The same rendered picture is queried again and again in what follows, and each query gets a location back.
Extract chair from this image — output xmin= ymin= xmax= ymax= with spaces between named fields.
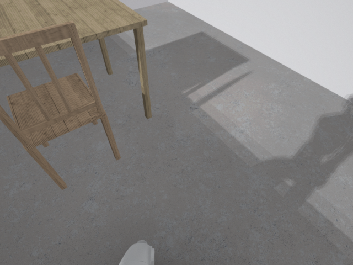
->
xmin=0 ymin=21 xmax=121 ymax=190

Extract table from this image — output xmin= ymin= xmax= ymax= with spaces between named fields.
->
xmin=0 ymin=0 xmax=152 ymax=119

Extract robot left thigh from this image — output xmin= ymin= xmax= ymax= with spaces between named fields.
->
xmin=119 ymin=243 xmax=154 ymax=265

